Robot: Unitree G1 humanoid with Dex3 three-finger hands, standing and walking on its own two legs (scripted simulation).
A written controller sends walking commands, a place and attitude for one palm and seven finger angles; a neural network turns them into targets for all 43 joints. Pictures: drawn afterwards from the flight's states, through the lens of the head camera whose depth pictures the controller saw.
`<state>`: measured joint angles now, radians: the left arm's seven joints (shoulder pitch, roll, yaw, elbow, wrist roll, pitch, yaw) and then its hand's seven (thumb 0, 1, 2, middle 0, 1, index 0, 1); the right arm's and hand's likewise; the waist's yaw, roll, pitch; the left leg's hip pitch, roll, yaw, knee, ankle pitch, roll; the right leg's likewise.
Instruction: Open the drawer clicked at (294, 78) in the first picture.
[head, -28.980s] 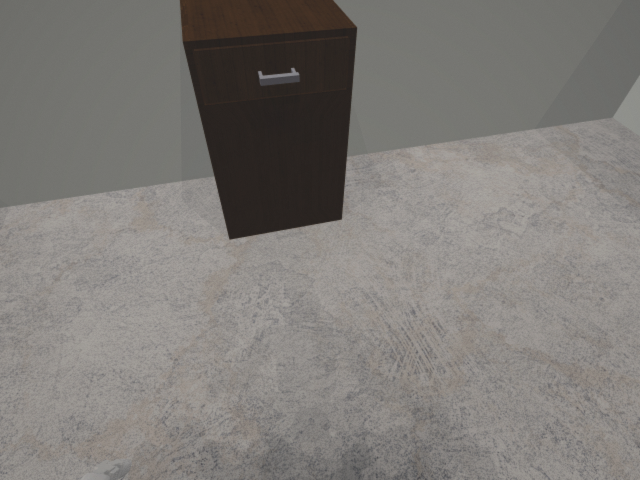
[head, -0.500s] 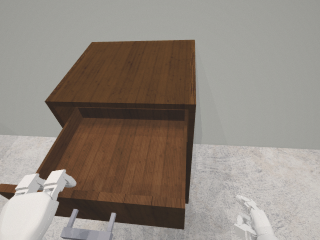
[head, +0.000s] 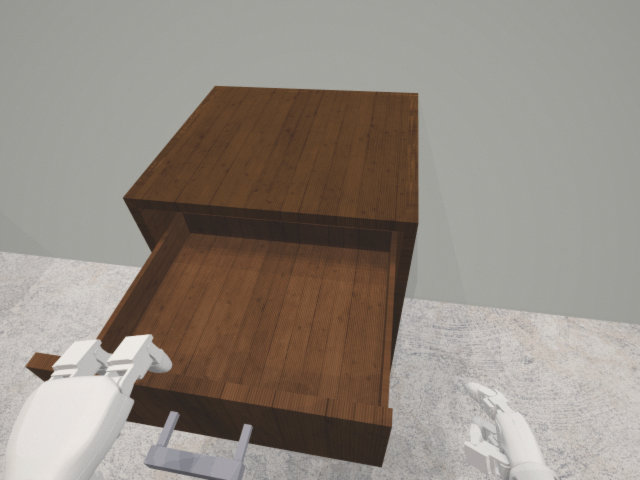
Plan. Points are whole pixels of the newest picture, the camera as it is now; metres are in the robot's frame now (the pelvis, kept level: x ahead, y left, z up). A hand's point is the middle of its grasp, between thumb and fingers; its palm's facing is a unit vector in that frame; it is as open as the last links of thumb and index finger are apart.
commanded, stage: draw the hand back to the body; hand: left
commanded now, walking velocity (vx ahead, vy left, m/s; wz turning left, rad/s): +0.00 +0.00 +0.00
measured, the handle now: (201, 445) +0.16 +0.20 -0.05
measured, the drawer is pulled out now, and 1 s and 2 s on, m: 0.30 0.30 0.30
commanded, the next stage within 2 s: step back with the hand held close in 1.50 s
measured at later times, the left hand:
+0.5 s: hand (92, 406) +0.14 +0.25 +0.12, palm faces +0.04 -0.10 -0.99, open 13.8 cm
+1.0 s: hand (126, 348) +0.18 +0.21 +0.17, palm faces +0.41 -0.80 -0.43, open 11.3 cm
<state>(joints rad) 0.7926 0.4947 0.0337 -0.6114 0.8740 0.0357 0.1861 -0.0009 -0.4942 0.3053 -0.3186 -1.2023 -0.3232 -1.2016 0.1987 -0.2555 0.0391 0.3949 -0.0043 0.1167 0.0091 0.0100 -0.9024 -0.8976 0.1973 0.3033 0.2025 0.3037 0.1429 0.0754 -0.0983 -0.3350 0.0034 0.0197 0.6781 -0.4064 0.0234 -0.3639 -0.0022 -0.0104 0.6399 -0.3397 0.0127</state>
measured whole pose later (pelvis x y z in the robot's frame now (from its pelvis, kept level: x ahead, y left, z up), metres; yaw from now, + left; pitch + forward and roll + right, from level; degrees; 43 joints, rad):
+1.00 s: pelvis +0.01 -0.03 +0.02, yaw +3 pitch -3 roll +0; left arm 0.58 0.33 0.26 -0.52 -0.04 -0.08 0.12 0.00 0.07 0.55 -0.27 -0.83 -0.27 -0.83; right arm 0.18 -0.20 0.03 0.61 0.01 -0.13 -0.09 0.01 -0.90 -0.90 0.20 0.30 0.21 0.30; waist 0.05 0.06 0.02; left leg -0.10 0.01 -0.04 0.45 -0.30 -0.01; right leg -0.12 0.00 -0.07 0.44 -0.28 -0.02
